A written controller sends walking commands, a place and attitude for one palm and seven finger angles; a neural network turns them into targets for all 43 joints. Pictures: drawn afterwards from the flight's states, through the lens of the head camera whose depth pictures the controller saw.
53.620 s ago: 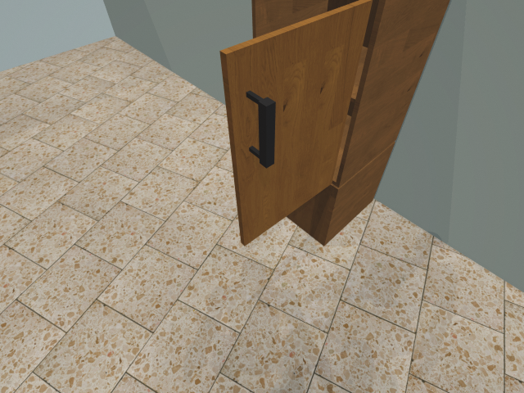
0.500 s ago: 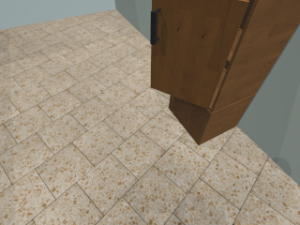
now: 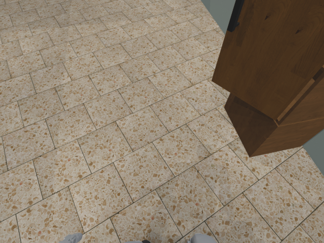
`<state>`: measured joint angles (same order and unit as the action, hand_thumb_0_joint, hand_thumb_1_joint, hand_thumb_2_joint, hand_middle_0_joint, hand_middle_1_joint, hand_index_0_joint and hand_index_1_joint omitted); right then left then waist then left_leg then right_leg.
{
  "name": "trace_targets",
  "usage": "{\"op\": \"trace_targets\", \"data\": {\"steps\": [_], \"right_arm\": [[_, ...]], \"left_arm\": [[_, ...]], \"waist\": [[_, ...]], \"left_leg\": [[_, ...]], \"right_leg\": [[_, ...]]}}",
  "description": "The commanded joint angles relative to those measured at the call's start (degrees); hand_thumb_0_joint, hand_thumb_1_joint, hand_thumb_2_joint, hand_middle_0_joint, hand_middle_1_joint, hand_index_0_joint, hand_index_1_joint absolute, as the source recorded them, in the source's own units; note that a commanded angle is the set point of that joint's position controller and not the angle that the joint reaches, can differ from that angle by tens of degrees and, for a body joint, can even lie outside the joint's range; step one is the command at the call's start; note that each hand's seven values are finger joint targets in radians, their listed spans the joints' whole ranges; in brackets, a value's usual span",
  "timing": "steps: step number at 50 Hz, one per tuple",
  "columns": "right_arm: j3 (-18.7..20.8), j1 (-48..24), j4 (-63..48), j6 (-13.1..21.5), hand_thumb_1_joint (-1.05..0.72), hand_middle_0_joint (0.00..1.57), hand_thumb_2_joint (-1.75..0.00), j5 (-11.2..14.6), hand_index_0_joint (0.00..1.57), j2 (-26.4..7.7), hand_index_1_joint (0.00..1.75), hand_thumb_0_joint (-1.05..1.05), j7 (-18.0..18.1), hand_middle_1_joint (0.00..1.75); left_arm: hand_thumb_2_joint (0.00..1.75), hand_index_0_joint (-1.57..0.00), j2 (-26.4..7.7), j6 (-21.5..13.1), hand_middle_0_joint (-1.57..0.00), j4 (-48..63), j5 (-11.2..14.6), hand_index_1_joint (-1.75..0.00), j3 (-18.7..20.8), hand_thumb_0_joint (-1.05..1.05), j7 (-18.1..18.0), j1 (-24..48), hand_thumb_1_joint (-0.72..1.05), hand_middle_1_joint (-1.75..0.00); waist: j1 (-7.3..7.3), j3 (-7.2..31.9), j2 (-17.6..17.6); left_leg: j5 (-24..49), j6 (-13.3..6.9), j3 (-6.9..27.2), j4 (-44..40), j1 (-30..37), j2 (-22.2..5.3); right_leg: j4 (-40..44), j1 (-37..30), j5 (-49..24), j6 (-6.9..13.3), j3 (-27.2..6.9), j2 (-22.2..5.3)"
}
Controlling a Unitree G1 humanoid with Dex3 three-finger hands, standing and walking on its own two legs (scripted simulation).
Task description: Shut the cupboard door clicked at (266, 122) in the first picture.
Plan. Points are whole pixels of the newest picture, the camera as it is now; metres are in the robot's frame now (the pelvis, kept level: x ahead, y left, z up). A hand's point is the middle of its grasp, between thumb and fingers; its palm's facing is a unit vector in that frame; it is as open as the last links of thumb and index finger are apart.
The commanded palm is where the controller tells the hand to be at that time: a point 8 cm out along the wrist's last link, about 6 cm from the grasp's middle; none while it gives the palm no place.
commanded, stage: walk to a spot facing it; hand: left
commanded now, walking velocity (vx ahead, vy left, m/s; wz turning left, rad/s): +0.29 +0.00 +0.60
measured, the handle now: (239, 9) +0.92 -0.29 +0.08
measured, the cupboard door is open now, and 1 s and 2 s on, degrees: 33 33 33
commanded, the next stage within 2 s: turn to face it in 0.56 s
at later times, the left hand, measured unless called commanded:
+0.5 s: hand out of the picture +0.00 +0.15 -0.17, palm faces +0.41 -0.88 -0.23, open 7.4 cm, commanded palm none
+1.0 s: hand (83, 191) +0.28 +0.26 -0.18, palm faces +0.38 -0.91 -0.19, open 7.4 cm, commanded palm none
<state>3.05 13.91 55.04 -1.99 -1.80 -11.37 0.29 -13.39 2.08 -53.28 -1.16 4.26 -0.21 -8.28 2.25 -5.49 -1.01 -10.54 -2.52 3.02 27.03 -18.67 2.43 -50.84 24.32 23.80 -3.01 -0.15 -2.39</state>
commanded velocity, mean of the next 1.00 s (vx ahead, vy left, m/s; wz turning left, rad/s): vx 0.15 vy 0.00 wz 0.16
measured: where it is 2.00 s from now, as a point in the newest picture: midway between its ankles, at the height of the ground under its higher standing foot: (142, 207)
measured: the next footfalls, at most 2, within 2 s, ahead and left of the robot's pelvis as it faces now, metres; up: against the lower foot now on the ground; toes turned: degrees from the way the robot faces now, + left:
right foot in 0.12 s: +0.05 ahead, -0.14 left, +0.00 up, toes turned +3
left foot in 0.54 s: +0.22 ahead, +0.15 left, +0.00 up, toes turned +31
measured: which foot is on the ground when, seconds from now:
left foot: down 0.00-0.10, up 0.12-0.52, down 0.54-1.00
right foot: up 0.00-0.10, down 0.12-0.54, up 0.56-0.96, down 0.98-1.00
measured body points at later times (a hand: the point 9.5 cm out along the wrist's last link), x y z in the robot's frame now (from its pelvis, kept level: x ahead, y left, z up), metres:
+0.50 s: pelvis +0.12 +0.00 -0.01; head +0.18 +0.02 +0.43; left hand -0.02 +0.20 -0.16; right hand +0.32 -0.19 -0.16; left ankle +0.17 +0.14 -0.71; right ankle +0.01 -0.14 -0.74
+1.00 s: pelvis +0.27 +0.07 -0.02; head +0.30 +0.07 +0.43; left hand +0.26 +0.31 -0.16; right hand +0.40 -0.13 -0.17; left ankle +0.19 +0.13 -0.74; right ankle +0.36 -0.02 -0.74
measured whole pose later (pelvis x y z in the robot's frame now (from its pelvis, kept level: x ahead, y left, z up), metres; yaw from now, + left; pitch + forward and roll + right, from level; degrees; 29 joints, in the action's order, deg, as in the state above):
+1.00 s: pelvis +0.27 +0.07 -0.02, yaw +20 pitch -1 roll +1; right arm 1.9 12.7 56.8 -0.8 -1.0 -9.9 1.2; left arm -8.9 0.9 -53.2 -1.6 2.8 0.7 -12.6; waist -0.6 -3.9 -0.1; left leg -25.1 -1.5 -10.6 35.9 -9.4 -1.7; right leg -36.8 21.1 14.1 0.3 2.2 -1.6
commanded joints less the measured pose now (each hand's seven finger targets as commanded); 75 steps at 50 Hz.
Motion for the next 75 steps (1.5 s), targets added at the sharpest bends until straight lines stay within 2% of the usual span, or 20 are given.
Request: {"op": "trace_targets", "data": {"steps": [1,4,6,9,12,20,25,26,27,28,29,34,47,50,51,64,66,67,69,75], "right_arm": [[3.5,1.5,-3.65,0.41,-0.9,0.2,-0.9,-0.44,0.2,-12.73,0.3,0.0,0.45,0.3],[3.36,-3.13,-5.36,0.43,-0.9,0.2,-0.9,0.35,0.2,-10.84,0.3,0.0,0.22,0.3],[2.41,-6.45,-7.98,1.11,-0.9,0.2,-0.9,0.29,0.2,-6.16,0.3,0.0,-0.15,0.3],[3.08,-2.01,-6.2,0.07,-0.9,0.2,-0.9,-0.48,0.2,-6.73,0.3,0.0,-1.53,0.3],[2.14,-2.94,-5.94,0.53,-0.9,0.2,-0.9,0.04,0.2,-4.89,0.3,0.0,-2.63,0.3],[0.13,-14.17,-9.61,0.9,-0.9,0.2,-0.9,0.3,0.2,-3.03,0.3,0.0,-3.58,0.3],[0.95,-0.84,-7.05,2.01,-0.9,0.2,-0.9,-0.09,0.2,-6.84,0.3,0.0,-2.91,0.3],[1.99,7.31,-5.24,2.21,-0.9,0.2,-0.9,-0.42,0.2,-10.56,0.3,0.0,-2.44,0.3],[4.12,13.77,-3.85,2.64,-0.9,0.2,-0.9,-0.86,0.2,-18.53,0.3,0.0,-1.72,0.3],[4.6,16.36,-3.01,2.55,-0.9,0.2,-0.9,0.63,0.2,-21.67,0.3,0.0,-0.94,0.3],[4.34,13.88,-3.28,2.22,-0.9,0.2,-0.9,1.06,0.2,-20.31,0.3,0.0,-0.44,0.3],[0.73,-2.86,-6.75,4.47,-0.9,0.2,-0.9,0.31,0.2,-9.74,0.3,0.0,0.72,0.3],[0.87,-2.47,-1.86,2.0,-0.9,0.2,-0.9,0.41,0.2,-7.48,0.3,0.0,1.83,0.3],[0.89,0.16,-3.41,1.71,-0.9,0.2,-0.9,1.24,0.2,-3.22,0.3,0.0,1.34,0.3],[0.48,-0.08,-3.82,0.94,-0.9,0.2,-0.9,1.33,0.2,-3.93,0.3,0.0,1.7,0.3],[0.71,3.49,-4.41,1.48,-0.9,0.2,-0.9,1.75,0.2,-4.01,0.3,0.0,1.91,0.3],[2.34,5.02,-5.41,2.41,-0.9,0.2,-0.9,0.39,0.2,-13.63,0.3,0.0,2.4,0.3],[2.29,4.49,-5.75,1.97,-0.9,0.2,-0.9,0.01,0.2,-14.13,0.3,0.0,2.71,0.3],[1.33,-0.98,-7.48,2.41,-0.9,0.2,-0.9,-0.19,0.2,-10.96,0.3,0.0,2.78,0.3],[1.34,1.84,-6.71,2.23,-0.9,0.2,-0.9,-0.12,0.2,-9.86,0.3,0.0,2.69,0.3]], "left_arm": [[0.9,-0.2,-3.58,-1.61,-0.2,4.53,-0.18,-0.3,0.45,0.0,0.14,-0.97,0.9,-0.3],[0.9,-0.2,-6.66,-2.51,-0.2,1.82,-0.61,-0.3,1.64,0.0,0.22,-11.38,0.9,-0.3],[0.9,-0.2,-13.44,-2.65,-0.2,1.7,-0.82,-0.3,2.49,0.0,-1.16,-14.59,0.9,-0.3],[0.9,-0.2,-8.47,-4.09,-0.2,4.23,-0.1,-0.3,1.76,0.0,-1.36,-3.89,0.9,-0.3],[0.9,-0.2,-5.13,-5.56,-0.2,2.82,-0.08,-0.3,0.75,0.0,-0.98,-7.12,0.9,-0.3],[0.9,-0.2,-6.14,-5.95,-0.2,-1.44,-0.74,-0.3,0.73,0.0,-1.45,-18.75,0.9,-0.3],[0.9,-0.2,-10.54,-6.12,-0.2,-0.04,-0.11,-0.3,1.46,0.0,-0.98,-15.03,0.9,-0.3],[0.9,-0.2,-10.15,-6.12,-0.2,0.9,0.27,-0.3,1.45,0.0,-0.61,-13.89,0.9,-0.3],[0.9,-0.2,-6.78,-5.84,-0.2,3.26,1.03,-0.3,0.92,0.0,0.55,-14.07,0.9,-0.3],[0.9,-0.2,-6.17,-5.38,-0.2,6.39,0.88,-0.3,0.36,0.0,0.45,-8.83,0.9,-0.3],[0.9,-0.2,-7.36,-4.93,-0.2,8.23,0.88,-0.3,0.59,0.0,0.1,-3.67,0.9,-0.3],[0.9,-0.2,-2.54,-2.65,-0.2,2.41,-0.74,-0.3,0.82,0.0,0.43,-12.17,0.9,-0.3],[0.9,-0.2,-1.25,-0.77,-0.2,1.12,-0.49,-0.3,0.37,0.0,0.37,-9.73,0.9,-0.3],[0.9,-0.2,-9.22,-2.74,-0.2,0.08,-0.96,-0.3,1.81,0.0,-0.11,-15.1,0.9,-0.3],[0.9,-0.2,-9.78,-2.74,-0.2,0.18,-0.12,-0.3,1.68,0.0,-0.69,-15.98,0.9,-0.3],[0.9,-0.2,-7.36,-0.49,-0.2,4.04,-0.07,-0.3,2.78,0.0,-0.74,-1.8,0.9,-0.3],[0.9,-0.2,-2.48,-0.17,-0.2,6.69,0.85,-0.3,1.73,0.0,0.14,-1.71,0.9,-0.3],[0.9,-0.2,-4.63,0.02,-0.2,6.96,0.17,-0.3,1.84,0.0,0.3,0.69,0.9,-0.3],[0.9,-0.2,-5.21,0.42,-0.2,5.61,-0.52,-0.3,2.62,0.0,1.05,-1.34,0.9,-0.3],[0.9,-0.2,-3.29,1.09,-0.2,6.68,0.02,-0.3,1.65,0.0,2.31,1.23,0.9,-0.3]], "waist": [[-0.07,6.36,-9.03],[-5.77,6.72,-3.18],[-7.89,2.26,17.27],[-0.42,-0.26,9.23],[-0.93,-0.22,7.56],[-5.15,-0.25,11.07],[2.51,7.47,9.98],[7.14,12.76,5.74],[8.76,20.09,-11.18],[9.62,23.35,-10.14],[8.06,15.83,0.27],[-1.88,5.75,-4.9],[-4.51,0.15,-3.75],[-5.15,5.08,17.46],[-5.43,8.75,14.15],[0.35,11.04,7.62],[0.93,10.1,-18.17],[1.71,7.38,-13.53],[-1.87,5.55,-9.0],[-0.8,5.8,-8.89]], "left_leg": [[-19.2,-6.58,20.84,-11.74,4.63,-12.31],[-24.93,-2.66,15.43,-3.23,-13.34,-5.2],[-22.93,3.12,0.35,31.12,-30.66,2.05],[-10.65,3.66,1.88,44.5,-25.34,-4.11],[-4.09,4.6,-2.48,41.56,-24.15,-4.77],[-5.65,2.61,-9.93,22.75,-24.14,-5.49],[-5.03,-1.74,-15.49,8.16,4.61,1.78],[0.86,-3.48,-10.38,3.84,21.06,-1.83],[13.47,-11.9,16.66,3.11,36.59,-20.39],[19.37,-16.72,28.66,-3.48,39.04,-27.42],[14.46,-16.0,24.85,-5.98,30.69,-27.81],[7.11,-8.28,8.27,-10.74,4.38,-16.61],[7.87,-3.77,-5.64,-0.67,2.46,-17.0],[-23.3,3.71,-13.21,28.76,-8.85,-1.67],[-27.8,3.94,-5.41,35.51,-8.38,-2.49],[-3.38,4.93,-3.88,-1.08,11.5,-3.79],[4.04,-2.91,17.62,-12.67,18.6,-26.29],[9.97,-7.13,18.14,-11.55,13.36,-29.74],[18.85,-7.28,10.83,-9.39,11.2,-25.84],[29.91,-4.3,-3.93,-4.54,17.89,-20.14]], "right_leg": [[11.65,-2.53,0.41,0.53,2.6,2.51],[29.23,-25.97,-1.68,1.83,0.9,1.43],[45.2,-26.38,21.49,10.13,-29.76,-25.48],[44.43,-14.57,14.72,8.6,-18.26,-20.68],[38.63,-20.24,-14.7,7.34,0.06,-14.24],[32.08,-33.3,-45.53,6.68,10.27,-16.16],[11.35,-24.83,-61.88,5.01,16.76,-16.34],[-2.44,-13.66,-49.13,3.45,16.51,-15.53],[-22.81,6.77,0.01,0.02,14.78,-5.01],[-31.56,14.98,11.02,0.4,5.7,-2.68],[-33.07,15.7,6.78,0.91,2.1,-5.36],[-18.85,6.34,-3.91,-0.29,0.19,-7.12],[15.42,-9.07,-15.0,1.86,3.2,0.21],[29.7,-19.59,-46.64,13.56,-23.66,-17.52],[32.52,-19.72,-43.54,17.5,-26.85,-19.82],[24.48,-4.64,-24.57,8.75,-16.38,-4.78],[4.75,10.67,8.12,2.09,-2.63,7.13],[-5.25,9.81,10.87,1.67,-3.35,4.74],[-14.26,10.66,5.66,0.8,-2.68,2.8],[-8.38,9.44,-0.6,-0.27,1.83,1.36]]}}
